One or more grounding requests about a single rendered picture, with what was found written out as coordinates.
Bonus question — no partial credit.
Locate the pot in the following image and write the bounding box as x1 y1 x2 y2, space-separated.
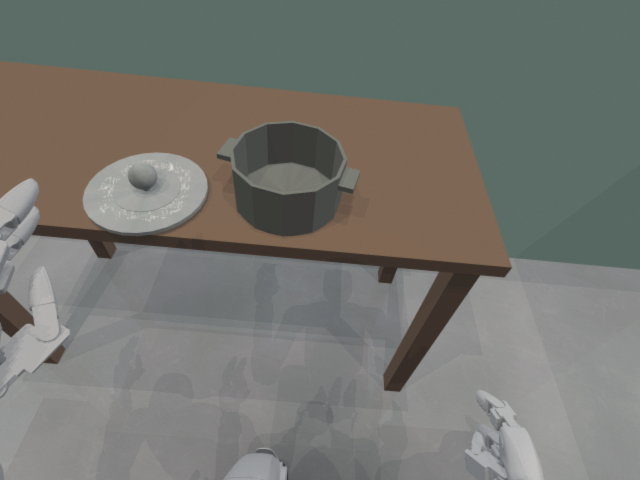
217 121 360 236

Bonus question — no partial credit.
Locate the left robot hand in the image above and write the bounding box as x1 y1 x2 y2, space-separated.
0 178 70 398

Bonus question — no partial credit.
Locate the robot left thigh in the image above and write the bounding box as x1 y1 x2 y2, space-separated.
223 453 287 480

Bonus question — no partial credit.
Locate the knob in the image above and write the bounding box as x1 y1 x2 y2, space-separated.
128 162 157 190

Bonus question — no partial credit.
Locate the lid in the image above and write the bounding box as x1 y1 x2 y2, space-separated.
83 152 208 236

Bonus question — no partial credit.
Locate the left robot shin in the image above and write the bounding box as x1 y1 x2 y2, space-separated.
255 448 279 460

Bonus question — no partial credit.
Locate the right robot hand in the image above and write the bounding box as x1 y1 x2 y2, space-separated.
465 390 544 480

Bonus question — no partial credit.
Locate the table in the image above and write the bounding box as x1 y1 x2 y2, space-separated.
0 61 512 392

